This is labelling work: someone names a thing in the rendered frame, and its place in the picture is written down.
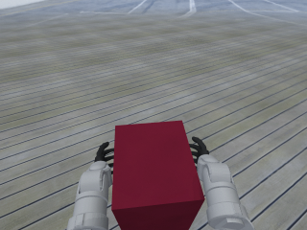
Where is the robot left forearm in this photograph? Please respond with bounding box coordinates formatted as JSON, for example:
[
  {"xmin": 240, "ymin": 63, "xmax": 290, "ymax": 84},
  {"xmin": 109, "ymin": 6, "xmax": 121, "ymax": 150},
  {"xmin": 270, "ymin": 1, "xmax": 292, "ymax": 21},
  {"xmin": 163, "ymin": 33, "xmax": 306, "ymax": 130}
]
[{"xmin": 66, "ymin": 161, "xmax": 113, "ymax": 230}]

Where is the right robot hand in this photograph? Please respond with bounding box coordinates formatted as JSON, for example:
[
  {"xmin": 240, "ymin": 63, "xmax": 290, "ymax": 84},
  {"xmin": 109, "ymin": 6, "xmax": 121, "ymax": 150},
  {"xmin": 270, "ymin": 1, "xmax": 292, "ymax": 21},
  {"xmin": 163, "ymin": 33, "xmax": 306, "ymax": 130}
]
[{"xmin": 189, "ymin": 136, "xmax": 209, "ymax": 170}]

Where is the left robot hand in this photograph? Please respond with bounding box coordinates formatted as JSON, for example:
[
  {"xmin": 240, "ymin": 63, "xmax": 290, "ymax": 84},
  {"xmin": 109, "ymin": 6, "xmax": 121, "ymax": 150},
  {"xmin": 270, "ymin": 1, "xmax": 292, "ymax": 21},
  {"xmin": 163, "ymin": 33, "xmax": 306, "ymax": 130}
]
[{"xmin": 94, "ymin": 142, "xmax": 114, "ymax": 174}]

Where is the carton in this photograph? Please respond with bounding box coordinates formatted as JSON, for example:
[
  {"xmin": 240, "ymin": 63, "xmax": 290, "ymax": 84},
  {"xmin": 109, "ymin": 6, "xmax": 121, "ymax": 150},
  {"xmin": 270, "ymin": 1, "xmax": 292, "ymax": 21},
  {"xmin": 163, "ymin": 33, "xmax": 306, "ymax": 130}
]
[{"xmin": 111, "ymin": 120, "xmax": 205, "ymax": 230}]

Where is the robot right forearm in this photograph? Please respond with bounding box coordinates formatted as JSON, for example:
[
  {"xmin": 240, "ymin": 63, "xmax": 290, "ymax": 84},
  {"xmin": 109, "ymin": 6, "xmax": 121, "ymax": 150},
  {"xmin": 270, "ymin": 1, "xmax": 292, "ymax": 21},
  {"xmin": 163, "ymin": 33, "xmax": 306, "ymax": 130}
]
[{"xmin": 197, "ymin": 154, "xmax": 255, "ymax": 230}]

